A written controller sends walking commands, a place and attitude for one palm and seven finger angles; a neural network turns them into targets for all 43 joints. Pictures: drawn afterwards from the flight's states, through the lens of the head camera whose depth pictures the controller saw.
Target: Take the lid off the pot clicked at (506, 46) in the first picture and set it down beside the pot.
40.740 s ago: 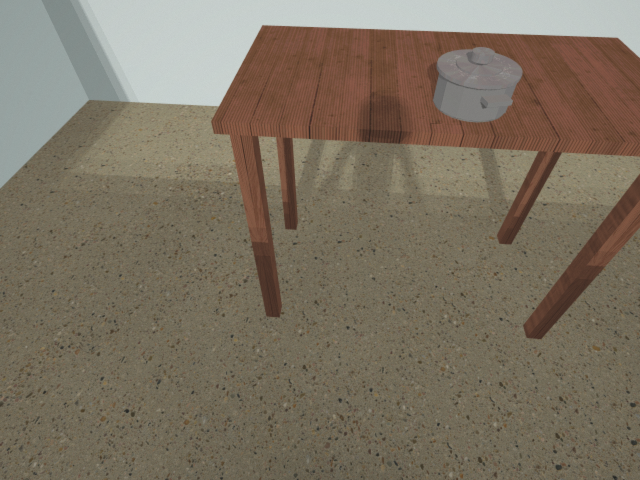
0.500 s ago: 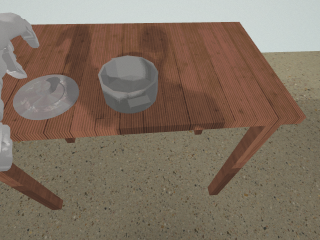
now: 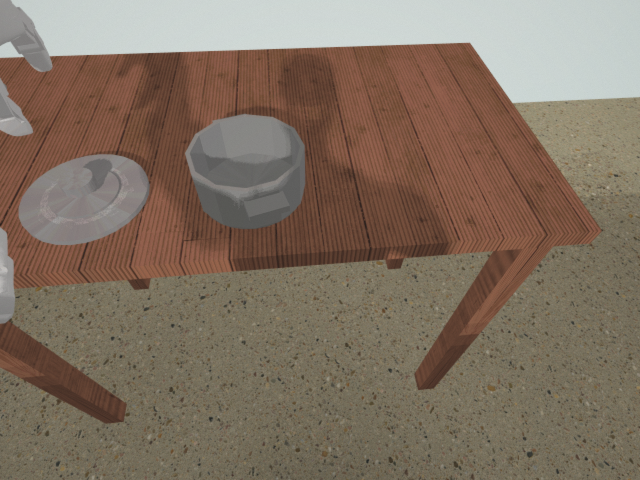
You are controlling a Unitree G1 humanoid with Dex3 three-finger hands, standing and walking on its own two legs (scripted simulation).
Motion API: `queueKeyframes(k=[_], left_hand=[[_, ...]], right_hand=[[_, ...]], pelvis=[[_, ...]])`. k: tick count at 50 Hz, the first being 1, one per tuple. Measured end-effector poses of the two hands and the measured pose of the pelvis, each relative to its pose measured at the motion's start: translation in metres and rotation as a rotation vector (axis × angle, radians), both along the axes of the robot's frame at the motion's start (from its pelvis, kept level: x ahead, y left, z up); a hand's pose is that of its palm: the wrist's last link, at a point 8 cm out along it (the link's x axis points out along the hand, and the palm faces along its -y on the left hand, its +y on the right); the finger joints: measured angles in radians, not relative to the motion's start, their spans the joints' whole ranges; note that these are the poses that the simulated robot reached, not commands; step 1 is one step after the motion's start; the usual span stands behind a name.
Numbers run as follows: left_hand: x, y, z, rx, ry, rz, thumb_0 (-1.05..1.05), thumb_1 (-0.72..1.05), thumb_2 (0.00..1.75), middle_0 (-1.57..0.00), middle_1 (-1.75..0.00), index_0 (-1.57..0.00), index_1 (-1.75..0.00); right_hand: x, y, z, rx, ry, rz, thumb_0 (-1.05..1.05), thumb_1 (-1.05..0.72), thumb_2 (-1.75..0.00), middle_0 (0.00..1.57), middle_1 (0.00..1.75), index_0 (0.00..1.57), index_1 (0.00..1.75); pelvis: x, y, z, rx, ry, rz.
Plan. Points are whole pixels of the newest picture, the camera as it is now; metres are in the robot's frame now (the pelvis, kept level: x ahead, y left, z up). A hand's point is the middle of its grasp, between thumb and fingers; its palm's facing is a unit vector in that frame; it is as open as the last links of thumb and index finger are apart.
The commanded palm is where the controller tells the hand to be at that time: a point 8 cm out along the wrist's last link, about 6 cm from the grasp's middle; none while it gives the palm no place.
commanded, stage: draw the hand back to the body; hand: left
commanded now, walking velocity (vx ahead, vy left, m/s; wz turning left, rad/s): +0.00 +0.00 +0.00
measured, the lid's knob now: (78, 182) +0.50 +0.31 +0.09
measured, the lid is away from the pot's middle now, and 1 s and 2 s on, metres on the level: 0.23 0.23 0.23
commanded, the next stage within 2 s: none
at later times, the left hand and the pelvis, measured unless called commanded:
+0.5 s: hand (15, 123) +0.43 +0.28 +0.24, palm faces -0.04 -0.34 -0.94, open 11.0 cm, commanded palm +0.38 +0.30 +0.30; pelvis +0.00 -0.01 +0.00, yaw +1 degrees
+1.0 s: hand out of the picture +0.36 +0.24 +0.29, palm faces +0.46 -0.87 -0.18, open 9.8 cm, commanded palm +0.31 +0.28 +0.29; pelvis +0.01 -0.03 +0.01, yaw +0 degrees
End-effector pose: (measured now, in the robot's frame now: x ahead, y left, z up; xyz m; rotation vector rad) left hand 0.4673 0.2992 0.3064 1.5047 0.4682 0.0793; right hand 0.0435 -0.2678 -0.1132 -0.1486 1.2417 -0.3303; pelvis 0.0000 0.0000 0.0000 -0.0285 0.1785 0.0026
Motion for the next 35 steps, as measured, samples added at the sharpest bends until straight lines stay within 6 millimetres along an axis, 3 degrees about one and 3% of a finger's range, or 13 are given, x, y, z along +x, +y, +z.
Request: queueKeyframes(k=[9,23,26,29,35], left_hand=[[-0.006,-0.008,-0.009,0.019,-0.021,-0.049,0.0,-0.13,0.9,-0.5,-0.61,-0.49,-0.61],[-0.05,-0.004,-0.019,0.026,-0.047,-0.05,0.0,-0.13,0.9,-0.5,-0.61,-0.5,-0.61],[-0.062,-0.011,-0.014,-0.44,-0.346,-0.178,0.0,-0.13,0.9,-0.5,-0.61,-0.5,-0.61],[-0.076,-0.015,-0.015,-0.773,-0.637,-0.232,0.0,-0.13,0.9,-0.5,-0.61,-0.5,-0.61],[-0.098,-0.019,-0.016,-1.041,-0.959,-0.224,0.0,-0.1,0.9,-0.49,-0.6,-0.49,-0.6]], right_hand=[[0.012,-0.002,0.0,0.017,-0.026,0.013,0.01,-0.9,-0.9,0.2,0.29,0.2,0.3],[0.091,0.012,0.012,0.058,-0.214,0.149,0.01,-0.9,-0.9,0.2,0.29,0.2,0.3],[0.104,0.019,0.02,0.045,-0.288,0.199,0.01,-0.9,-0.9,0.2,0.29,0.2,0.3],[0.109,0.026,0.027,0.038,-0.323,0.239,0.01,-0.9,-0.9,0.2,0.29,0.2,0.3],[0.11,0.023,0.035,0.012,-0.36,0.254,0.01,-0.9,-0.9,0.2,0.3,0.21,0.3]], pelvis=[[0.004,-0.002,0.001,0.003,-0.014,-0.003],[0.003,-0.005,0.003,0.009,-0.058,0.016],[0.001,-0.007,0.004,0.01,-0.094,0.021],[0.001,-0.012,0.005,0.01,-0.122,0.012],[0.006,-0.02,0.007,0.006,-0.16,0.002]])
